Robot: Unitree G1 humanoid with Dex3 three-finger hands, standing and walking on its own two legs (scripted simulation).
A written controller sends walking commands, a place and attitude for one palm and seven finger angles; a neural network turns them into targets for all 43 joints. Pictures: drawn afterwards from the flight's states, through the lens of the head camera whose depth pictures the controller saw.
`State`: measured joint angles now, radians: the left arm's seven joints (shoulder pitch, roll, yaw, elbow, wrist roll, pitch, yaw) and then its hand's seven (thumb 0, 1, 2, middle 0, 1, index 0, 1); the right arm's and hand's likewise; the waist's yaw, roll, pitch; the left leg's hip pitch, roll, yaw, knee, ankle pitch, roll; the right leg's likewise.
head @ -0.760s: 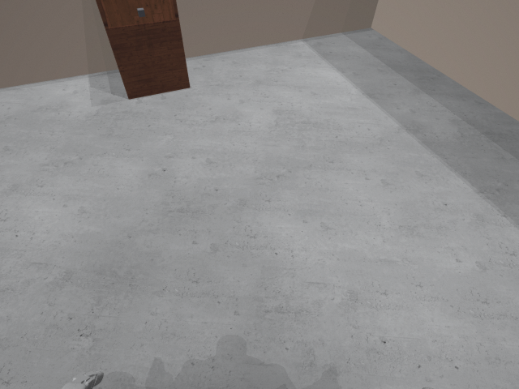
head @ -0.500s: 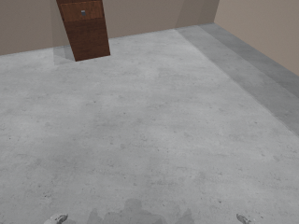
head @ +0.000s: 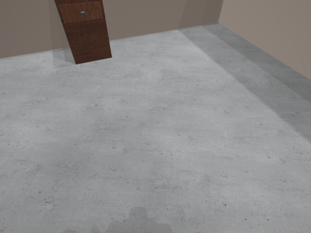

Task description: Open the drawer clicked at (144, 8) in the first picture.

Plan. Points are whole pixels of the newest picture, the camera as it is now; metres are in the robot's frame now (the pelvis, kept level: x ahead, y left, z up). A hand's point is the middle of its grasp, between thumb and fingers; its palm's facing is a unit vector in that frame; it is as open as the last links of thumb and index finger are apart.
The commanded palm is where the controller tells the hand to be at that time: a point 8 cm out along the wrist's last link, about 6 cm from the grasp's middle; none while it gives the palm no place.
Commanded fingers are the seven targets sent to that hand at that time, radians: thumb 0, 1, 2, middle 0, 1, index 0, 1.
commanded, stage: stand and wait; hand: left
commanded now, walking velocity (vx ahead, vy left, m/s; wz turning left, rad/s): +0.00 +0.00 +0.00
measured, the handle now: (82, 13) +2.03 +0.85 -0.22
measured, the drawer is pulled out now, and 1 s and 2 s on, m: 0.00 0.00 0.00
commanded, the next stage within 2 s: look at it before walking up in 0.20 s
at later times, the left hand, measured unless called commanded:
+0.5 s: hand out of the picture +0.05 +0.24 -0.16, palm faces -0.01 -0.95 -0.31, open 7.4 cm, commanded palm none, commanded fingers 0.00 0.90 0.90 -0.20 -0.30 -0.20 -0.30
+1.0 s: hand out of the picture +0.06 +0.25 -0.16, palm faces -0.01 -0.95 -0.33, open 7.4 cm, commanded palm none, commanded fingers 0.00 0.90 0.90 -0.20 -0.30 -0.20 -0.30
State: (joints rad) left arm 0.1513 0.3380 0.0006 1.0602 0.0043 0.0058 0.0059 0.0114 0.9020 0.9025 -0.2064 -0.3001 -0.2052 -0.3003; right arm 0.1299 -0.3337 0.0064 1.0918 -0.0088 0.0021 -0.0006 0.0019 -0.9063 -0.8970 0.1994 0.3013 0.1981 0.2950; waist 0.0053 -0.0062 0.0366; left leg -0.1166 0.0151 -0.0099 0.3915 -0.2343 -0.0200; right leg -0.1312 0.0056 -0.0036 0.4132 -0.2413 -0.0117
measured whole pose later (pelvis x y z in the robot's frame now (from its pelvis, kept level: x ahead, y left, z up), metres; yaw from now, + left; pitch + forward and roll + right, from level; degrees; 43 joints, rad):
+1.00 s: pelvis -0.01 +0.00 +0.00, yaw +0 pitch -2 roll +0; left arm 0.15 0.33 0.00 1.08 0.01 0.00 0.00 0.01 0.90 0.90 -0.21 -0.30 -0.20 -0.30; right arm 0.12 -0.32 0.01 1.11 -0.01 -0.01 0.00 0.00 -0.91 -0.90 0.20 0.30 0.20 0.30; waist 0.01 -0.01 0.03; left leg -0.13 0.01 -0.01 0.36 -0.21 -0.02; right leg -0.14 0.00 0.00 0.38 -0.21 -0.01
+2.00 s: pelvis +0.32 +0.03 -0.02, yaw +13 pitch -2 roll +0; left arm 0.14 0.14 0.05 1.00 0.02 -0.09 0.00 0.01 0.91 0.90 -0.20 -0.30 -0.20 -0.30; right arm 0.41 -0.13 -0.05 1.16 -0.01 -0.04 -0.01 0.00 -0.91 -0.90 0.20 0.30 0.20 0.29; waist -0.02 0.02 0.07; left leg -0.30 0.04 0.00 1.26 -0.39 0.05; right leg -0.35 -0.03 -0.20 0.64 -0.26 -0.07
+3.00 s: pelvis +0.75 +0.13 -0.02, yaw +15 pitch -1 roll +1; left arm 0.10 0.16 0.06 0.99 0.02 -0.07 -0.01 0.01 0.91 0.90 -0.20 -0.30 -0.20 -0.30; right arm 0.45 -0.12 -0.04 1.18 -0.01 -0.03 0.00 0.00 -0.91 -0.90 0.20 0.30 0.20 0.29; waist -0.05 0.02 0.09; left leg -0.19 0.08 0.08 1.01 -0.48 0.01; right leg -0.37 -0.07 -0.17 0.65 -0.24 -0.05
